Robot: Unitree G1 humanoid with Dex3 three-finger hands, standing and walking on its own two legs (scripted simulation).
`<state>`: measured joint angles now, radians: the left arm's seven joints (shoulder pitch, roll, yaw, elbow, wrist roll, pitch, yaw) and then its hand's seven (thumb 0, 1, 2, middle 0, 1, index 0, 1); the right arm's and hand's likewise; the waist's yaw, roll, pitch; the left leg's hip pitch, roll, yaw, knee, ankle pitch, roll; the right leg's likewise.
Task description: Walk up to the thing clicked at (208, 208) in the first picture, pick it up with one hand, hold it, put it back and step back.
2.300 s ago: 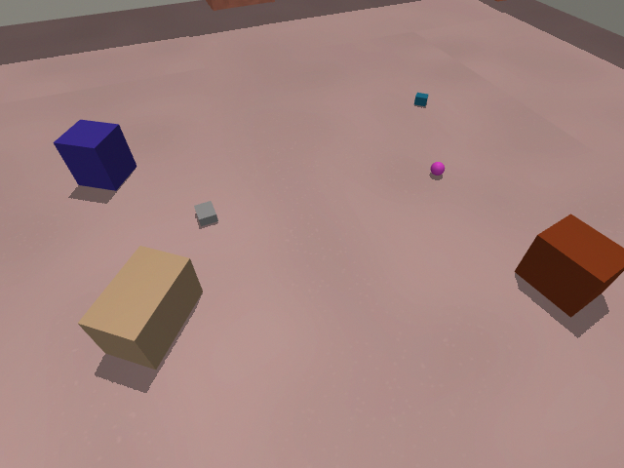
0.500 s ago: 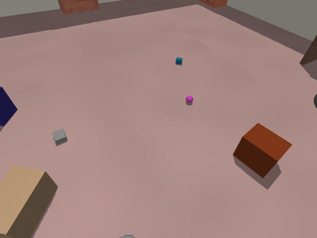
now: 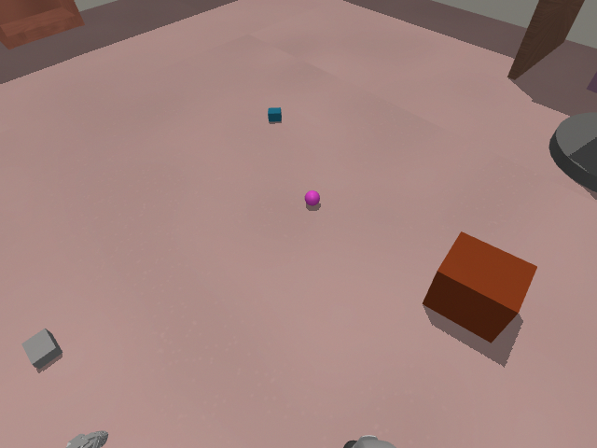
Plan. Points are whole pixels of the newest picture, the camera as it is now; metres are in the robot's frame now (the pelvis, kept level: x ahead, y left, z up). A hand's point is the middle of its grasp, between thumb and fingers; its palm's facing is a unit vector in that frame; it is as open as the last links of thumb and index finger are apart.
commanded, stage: walk up
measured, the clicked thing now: (42, 348) +0.61 +0.90 -0.74
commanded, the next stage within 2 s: none
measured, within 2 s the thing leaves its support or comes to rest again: neither
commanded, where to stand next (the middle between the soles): +0.68 +0.04 m, yaw +1 degrees
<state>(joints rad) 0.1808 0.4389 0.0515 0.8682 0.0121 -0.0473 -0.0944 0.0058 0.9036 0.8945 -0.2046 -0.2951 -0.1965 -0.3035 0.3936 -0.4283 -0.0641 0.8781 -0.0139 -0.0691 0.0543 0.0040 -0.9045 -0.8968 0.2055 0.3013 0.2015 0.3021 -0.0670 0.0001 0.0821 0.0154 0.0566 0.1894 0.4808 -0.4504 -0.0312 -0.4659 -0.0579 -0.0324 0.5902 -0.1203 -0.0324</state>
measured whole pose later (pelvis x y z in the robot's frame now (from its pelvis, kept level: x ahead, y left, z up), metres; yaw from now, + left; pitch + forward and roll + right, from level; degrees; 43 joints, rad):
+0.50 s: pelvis +0.21 +0.03 +0.00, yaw +1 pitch -2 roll -3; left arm 0.37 0.44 0.06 0.87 0.02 -0.09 -0.05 0.01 0.90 0.89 -0.21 -0.30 -0.20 -0.30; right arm 0.26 -0.43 -0.08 0.87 -0.03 -0.04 0.10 0.00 -0.91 -0.90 0.20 0.30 0.20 0.30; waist 0.04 0.03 0.06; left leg -0.43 0.10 0.03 0.59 -0.16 0.01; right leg -0.07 0.00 -0.08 0.51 -0.41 0.01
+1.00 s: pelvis +0.39 +0.04 +0.01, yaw -2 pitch -3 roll +2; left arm 0.25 0.41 0.05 0.89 0.02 -0.04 -0.08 0.01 0.90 0.89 -0.21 -0.30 -0.20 -0.30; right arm 0.39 -0.41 -0.06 0.85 -0.01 -0.07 0.05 0.00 -0.90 -0.90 0.21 0.30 0.20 0.30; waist -0.03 -0.02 0.09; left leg -0.04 -0.01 0.14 0.43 -0.35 0.01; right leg -0.45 -0.08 -0.01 0.63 -0.14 -0.02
